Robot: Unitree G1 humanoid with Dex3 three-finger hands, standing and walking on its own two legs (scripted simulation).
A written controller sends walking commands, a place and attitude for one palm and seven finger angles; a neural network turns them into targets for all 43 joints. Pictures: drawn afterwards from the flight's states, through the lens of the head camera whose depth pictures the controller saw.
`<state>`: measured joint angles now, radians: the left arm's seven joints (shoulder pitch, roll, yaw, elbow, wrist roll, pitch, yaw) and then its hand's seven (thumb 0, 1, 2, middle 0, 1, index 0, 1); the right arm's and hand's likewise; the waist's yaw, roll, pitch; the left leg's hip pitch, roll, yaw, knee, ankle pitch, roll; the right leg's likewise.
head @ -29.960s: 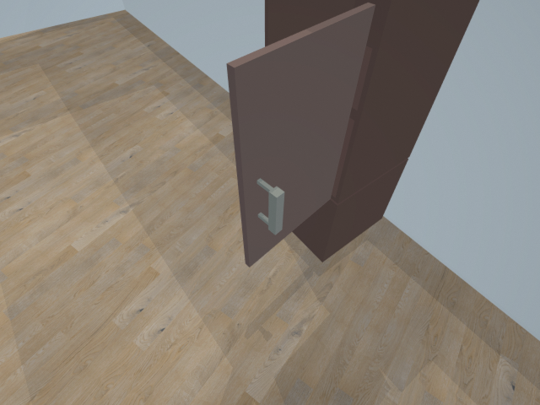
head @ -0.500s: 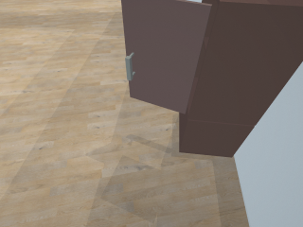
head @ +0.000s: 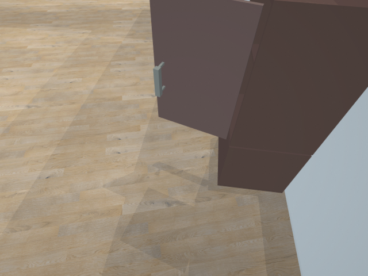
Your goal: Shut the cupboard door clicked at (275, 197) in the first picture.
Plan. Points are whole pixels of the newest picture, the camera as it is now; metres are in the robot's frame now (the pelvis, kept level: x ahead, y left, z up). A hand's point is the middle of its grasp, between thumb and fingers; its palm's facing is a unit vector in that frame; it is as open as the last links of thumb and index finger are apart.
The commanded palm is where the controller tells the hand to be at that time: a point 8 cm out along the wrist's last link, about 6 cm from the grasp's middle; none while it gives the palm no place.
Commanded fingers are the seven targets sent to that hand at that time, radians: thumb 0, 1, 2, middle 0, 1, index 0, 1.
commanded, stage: walk to a spot facing it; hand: left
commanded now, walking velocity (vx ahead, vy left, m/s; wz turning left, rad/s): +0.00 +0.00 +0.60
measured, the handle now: (160, 79) +0.86 +0.14 -0.08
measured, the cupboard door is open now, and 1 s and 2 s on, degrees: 73 73 73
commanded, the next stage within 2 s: none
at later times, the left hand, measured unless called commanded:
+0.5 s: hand out of the picture +0.05 +0.26 -0.17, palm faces +0.28 -0.93 -0.25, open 7.4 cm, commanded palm none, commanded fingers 0.00 0.90 0.90 -0.20 -0.30 -0.20 -0.30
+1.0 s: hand out of the picture -0.03 +0.16 -0.15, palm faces +0.57 -0.76 -0.32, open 7.4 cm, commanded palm none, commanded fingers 0.00 0.90 0.90 -0.20 -0.30 -0.20 -0.30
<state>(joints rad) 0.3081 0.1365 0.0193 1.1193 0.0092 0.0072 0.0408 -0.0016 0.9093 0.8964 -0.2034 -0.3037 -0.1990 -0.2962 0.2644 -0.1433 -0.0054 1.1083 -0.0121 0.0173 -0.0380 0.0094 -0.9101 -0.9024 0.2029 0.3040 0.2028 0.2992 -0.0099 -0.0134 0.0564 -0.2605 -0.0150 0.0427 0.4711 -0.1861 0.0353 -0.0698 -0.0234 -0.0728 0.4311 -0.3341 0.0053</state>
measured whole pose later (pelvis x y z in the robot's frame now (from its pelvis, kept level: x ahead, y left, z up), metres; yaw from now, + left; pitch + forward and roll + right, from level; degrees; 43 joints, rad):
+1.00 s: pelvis +0.04 -0.05 +0.00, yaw +37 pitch +1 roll +3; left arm 0.23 0.19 0.04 0.88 0.02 0.02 0.04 0.00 0.91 0.90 -0.21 -0.30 -0.20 -0.30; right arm 0.19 -0.26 -0.09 0.91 -0.02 0.08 0.02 0.01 -0.91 -0.90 0.20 0.30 0.20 0.30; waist -0.03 0.02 0.11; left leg -0.51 -0.02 -0.02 1.09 -0.42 -0.06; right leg -0.19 -0.07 -0.09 0.50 -0.33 -0.02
